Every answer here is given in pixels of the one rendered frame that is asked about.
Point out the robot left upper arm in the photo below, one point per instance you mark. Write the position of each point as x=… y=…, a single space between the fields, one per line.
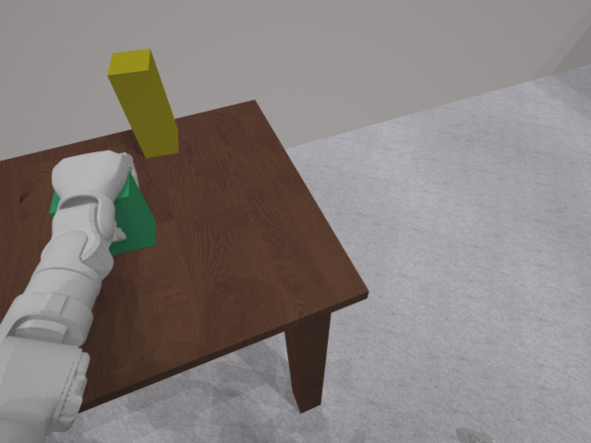
x=41 y=388

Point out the table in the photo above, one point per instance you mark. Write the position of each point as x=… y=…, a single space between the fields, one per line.
x=243 y=253

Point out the robot left hand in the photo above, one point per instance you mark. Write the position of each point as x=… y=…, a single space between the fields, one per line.
x=103 y=171

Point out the robot left forearm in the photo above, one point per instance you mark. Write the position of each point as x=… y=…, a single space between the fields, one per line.
x=56 y=305

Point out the sponge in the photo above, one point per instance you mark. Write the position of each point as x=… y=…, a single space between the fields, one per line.
x=132 y=215

